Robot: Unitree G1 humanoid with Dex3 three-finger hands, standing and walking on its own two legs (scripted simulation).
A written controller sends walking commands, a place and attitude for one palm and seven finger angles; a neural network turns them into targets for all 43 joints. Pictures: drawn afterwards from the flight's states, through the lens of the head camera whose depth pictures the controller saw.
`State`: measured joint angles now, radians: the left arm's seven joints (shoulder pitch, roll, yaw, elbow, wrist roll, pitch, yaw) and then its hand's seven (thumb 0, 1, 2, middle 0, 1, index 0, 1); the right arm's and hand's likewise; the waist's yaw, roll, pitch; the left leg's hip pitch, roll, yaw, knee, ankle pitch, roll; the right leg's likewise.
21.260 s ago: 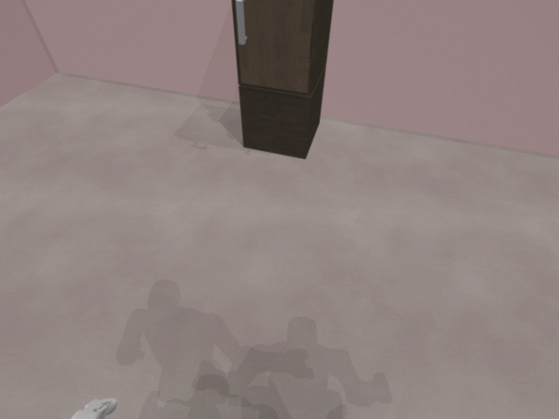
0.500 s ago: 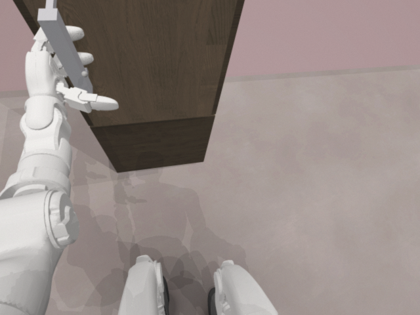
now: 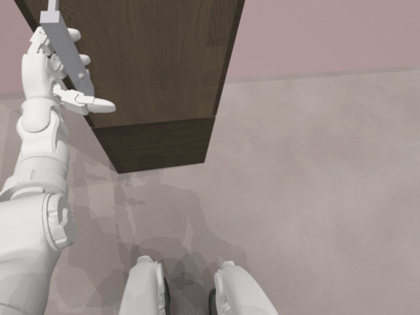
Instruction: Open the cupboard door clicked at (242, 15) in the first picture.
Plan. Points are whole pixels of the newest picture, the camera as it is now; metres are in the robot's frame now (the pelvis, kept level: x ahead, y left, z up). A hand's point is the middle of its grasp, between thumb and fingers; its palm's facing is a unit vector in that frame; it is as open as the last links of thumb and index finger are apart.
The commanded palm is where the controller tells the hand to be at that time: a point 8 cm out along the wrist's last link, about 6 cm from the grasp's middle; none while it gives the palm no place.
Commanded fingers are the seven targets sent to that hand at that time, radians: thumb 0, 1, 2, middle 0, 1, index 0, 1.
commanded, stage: close the thumb around the handle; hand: left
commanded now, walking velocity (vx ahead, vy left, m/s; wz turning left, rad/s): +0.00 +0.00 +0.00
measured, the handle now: (72, 52) +0.58 +0.21 +0.07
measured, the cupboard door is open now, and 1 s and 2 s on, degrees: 0 3 51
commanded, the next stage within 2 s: pull the door open along its arc in 0.66 s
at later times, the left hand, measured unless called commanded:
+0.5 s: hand (83, 77) +0.53 +0.19 +0.06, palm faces +0.11 -0.99 -0.01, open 6.8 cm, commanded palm +0.51 +0.21 +0.06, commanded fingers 0.00 0.90 0.90 -0.40 -1.35 -0.40 -1.35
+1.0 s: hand (88, 85) +0.51 +0.18 +0.06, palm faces +0.12 -0.99 -0.01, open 6.0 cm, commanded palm +0.47 +0.21 +0.06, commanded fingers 0.00 0.90 0.90 -0.40 -1.35 -0.40 -1.35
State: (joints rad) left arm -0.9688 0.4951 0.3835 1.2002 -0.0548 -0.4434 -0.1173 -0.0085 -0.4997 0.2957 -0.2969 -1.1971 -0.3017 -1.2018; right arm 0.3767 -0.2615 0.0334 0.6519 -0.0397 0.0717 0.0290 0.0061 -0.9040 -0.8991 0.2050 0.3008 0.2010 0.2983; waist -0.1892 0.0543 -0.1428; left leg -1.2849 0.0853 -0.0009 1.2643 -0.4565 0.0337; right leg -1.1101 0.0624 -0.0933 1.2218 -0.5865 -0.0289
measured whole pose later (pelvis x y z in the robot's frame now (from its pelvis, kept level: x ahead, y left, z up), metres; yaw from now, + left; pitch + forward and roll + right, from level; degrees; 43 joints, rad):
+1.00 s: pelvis +0.01 +0.00 +0.01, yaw +0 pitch +26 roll -4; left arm -0.84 0.42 0.38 1.10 -0.08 -0.45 -0.08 0.01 0.70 0.76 -0.34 -1.35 -0.34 -1.35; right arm 0.38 -0.25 0.02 0.64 -0.03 0.09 0.04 0.01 -0.90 -0.90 0.20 0.30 0.20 0.30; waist -0.17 0.05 -0.15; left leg -1.22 0.09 0.02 1.23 -0.46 0.03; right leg -1.07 0.07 -0.07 1.20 -0.58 -0.03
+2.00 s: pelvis +0.02 -0.07 +0.03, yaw +6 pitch +16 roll +2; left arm -0.05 -0.12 -0.23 0.36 0.10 -0.31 0.62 0.02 0.62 0.75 -0.30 -1.28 -0.32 -1.33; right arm 0.17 -0.19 0.01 0.61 -0.09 -0.05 0.04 0.01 -0.90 -0.90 0.20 0.30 0.20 0.30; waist -0.03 0.04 -0.19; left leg -0.95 0.03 -0.02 1.07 -0.41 -0.05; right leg -0.81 0.03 -0.12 1.14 -0.63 -0.12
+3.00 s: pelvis +0.00 -0.03 +0.02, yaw +4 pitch +17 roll +0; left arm -0.12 -0.02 -0.26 0.41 0.09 -0.43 0.31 -0.01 -0.50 0.30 -0.31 -0.45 -0.24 -0.47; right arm 0.20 -0.19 0.00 0.58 -0.06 -0.02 0.04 0.01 -0.90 -0.90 0.20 0.30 0.20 0.30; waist -0.02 0.04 -0.18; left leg -1.04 0.00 -0.03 1.16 -0.43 -0.01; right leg -0.90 0.02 -0.07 1.21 -0.61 -0.06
